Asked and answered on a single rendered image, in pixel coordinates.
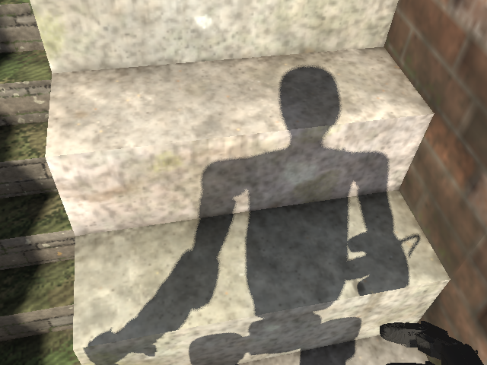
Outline robot right hand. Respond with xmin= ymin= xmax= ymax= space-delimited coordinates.
xmin=380 ymin=321 xmax=484 ymax=365

